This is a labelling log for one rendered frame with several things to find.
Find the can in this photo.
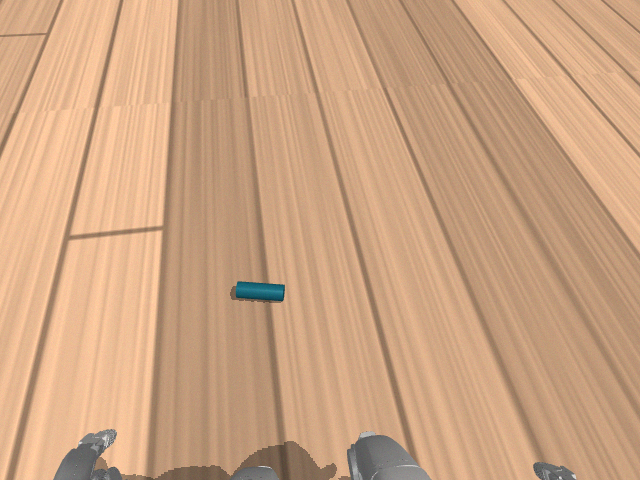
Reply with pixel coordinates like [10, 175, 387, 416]
[236, 281, 285, 301]

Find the left robot hand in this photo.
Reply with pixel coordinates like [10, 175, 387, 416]
[53, 429, 128, 480]

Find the right robot hand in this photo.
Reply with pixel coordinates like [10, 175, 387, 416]
[533, 462, 577, 480]

